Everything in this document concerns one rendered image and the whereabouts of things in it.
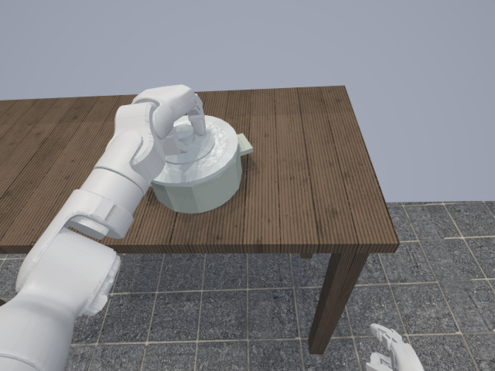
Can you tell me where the knob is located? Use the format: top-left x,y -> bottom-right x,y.
174,124 -> 196,146

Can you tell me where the robot left upper arm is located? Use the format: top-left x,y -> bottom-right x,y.
0,227 -> 121,371

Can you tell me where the table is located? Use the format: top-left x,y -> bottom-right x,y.
0,85 -> 400,355

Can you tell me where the right robot hand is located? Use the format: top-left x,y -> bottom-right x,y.
366,324 -> 424,371

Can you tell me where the left robot forearm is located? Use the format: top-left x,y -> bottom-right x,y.
15,96 -> 174,293

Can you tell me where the pot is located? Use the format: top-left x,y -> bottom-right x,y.
149,133 -> 253,214

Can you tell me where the lid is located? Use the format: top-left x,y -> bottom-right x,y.
152,115 -> 238,186

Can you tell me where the left robot hand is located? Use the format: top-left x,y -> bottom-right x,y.
132,84 -> 206,155

